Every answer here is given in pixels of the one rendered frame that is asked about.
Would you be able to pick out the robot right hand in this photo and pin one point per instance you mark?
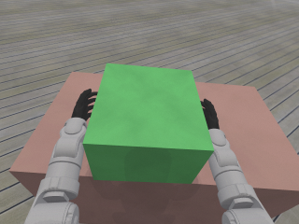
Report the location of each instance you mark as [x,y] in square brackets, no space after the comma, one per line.
[210,114]

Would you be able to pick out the left robot upper arm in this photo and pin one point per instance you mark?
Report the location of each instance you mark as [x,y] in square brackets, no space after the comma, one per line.
[54,213]

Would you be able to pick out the pedestal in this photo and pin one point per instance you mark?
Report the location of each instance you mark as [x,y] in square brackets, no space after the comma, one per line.
[267,158]

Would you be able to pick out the carton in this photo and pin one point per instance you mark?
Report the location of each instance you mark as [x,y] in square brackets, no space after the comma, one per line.
[147,125]

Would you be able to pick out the robot left forearm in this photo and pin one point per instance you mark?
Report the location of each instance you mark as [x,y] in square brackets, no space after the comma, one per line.
[60,184]

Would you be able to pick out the robot left hand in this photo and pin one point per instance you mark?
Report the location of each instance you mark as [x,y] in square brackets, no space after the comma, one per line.
[82,106]

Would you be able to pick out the right robot upper arm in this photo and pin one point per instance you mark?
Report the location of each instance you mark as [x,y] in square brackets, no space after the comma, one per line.
[245,216]

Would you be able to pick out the robot right forearm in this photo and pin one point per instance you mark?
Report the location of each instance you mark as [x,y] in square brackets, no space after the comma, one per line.
[234,192]

